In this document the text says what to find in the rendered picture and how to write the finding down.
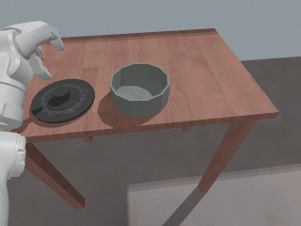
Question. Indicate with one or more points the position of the table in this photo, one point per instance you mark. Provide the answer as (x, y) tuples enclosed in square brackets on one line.
[(208, 84)]

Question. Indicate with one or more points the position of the lid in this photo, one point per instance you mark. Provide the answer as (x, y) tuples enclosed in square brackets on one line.
[(45, 108)]

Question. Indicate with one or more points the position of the left robot hand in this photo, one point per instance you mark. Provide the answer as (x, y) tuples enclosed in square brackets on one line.
[(41, 32)]

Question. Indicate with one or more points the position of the robot left forearm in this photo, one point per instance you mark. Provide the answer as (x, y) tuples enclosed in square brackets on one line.
[(16, 48)]

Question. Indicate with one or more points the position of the left robot upper arm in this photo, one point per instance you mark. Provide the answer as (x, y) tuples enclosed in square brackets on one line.
[(12, 162)]

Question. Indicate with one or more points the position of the knob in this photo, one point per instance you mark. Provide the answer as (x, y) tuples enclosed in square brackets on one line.
[(61, 93)]

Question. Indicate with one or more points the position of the pot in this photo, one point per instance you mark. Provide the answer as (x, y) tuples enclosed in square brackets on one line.
[(139, 89)]

